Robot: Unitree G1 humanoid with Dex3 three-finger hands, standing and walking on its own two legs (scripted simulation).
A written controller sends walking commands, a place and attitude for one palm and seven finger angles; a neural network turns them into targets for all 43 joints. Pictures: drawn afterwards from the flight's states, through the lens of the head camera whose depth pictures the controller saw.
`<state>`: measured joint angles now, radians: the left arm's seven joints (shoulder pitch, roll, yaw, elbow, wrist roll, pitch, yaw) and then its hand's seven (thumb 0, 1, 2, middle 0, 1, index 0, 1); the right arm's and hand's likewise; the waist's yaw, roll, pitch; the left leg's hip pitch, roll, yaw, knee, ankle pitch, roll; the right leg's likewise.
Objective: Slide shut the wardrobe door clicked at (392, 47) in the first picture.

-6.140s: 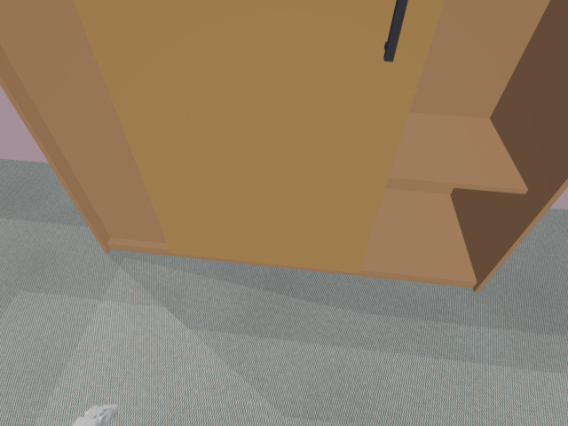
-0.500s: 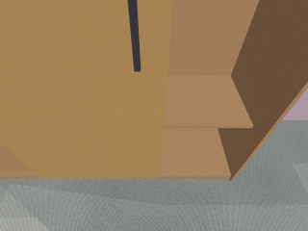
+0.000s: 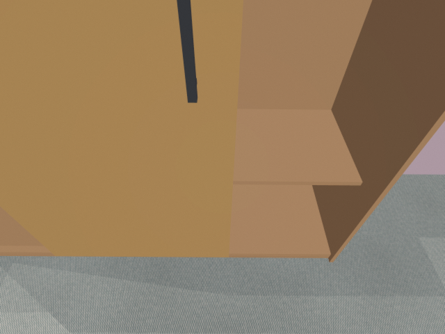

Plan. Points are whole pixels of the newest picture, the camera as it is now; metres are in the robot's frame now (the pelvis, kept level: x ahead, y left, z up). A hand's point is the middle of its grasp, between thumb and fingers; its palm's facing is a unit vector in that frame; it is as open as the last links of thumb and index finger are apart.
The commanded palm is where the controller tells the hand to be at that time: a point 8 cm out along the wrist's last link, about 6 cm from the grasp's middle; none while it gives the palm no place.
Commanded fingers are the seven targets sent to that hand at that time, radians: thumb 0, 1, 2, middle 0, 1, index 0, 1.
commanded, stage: shuffle to correct the standing spot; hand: left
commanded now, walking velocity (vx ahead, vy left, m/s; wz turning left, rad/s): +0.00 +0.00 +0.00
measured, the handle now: (189, 45) +0.52 +0.10 +0.26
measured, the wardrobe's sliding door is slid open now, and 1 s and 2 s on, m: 0.47 0.47 0.47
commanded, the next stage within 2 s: come to a stop and stand still in 0.50 s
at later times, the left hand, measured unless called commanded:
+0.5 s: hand out of the picture -0.01 +0.13 -0.19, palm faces +0.07 -0.99 -0.16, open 7.4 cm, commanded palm none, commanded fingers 0.00 0.90 0.90 -0.20 -0.30 -0.20 -0.30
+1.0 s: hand out of the picture +0.10 +0.12 -0.18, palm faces +0.04 -0.97 -0.24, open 7.3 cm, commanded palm none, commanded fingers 0.00 0.90 0.90 -0.20 -0.30 -0.20 -0.30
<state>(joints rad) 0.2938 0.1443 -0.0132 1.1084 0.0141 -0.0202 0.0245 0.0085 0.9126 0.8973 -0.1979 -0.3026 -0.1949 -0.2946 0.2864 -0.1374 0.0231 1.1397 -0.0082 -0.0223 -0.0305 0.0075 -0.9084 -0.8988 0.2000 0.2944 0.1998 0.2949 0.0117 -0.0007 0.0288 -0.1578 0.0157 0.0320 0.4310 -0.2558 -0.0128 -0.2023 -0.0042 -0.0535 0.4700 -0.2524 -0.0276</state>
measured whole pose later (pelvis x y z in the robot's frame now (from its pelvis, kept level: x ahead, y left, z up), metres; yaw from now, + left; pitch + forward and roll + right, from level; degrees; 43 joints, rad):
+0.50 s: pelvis +0.04 -0.02 -0.01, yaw +1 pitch +1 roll +0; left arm 0.39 0.13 0.02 1.11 0.03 -0.03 0.01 0.01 0.91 0.90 -0.20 -0.30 -0.19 -0.29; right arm 0.35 -0.12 0.00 1.14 -0.02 -0.02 -0.04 0.01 -0.91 -0.90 0.20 0.29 0.20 0.30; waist 0.01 0.00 0.01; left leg -0.22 0.06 0.03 0.63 -0.40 0.00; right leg -0.23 0.03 -0.08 0.59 -0.39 -0.07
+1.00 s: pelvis +0.09 -0.06 -0.01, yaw +1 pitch +0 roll +1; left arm 0.27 0.15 0.01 1.08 0.02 -0.01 0.03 0.02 0.93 0.90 -0.20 -0.30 -0.19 -0.29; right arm 0.25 -0.15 -0.02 1.10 0.00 0.00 -0.04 0.02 -0.93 -0.90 0.20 0.29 0.20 0.30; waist 0.00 0.02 0.06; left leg -0.19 0.05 0.10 0.50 -0.31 -0.03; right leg -0.27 -0.04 -0.06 0.58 -0.31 -0.01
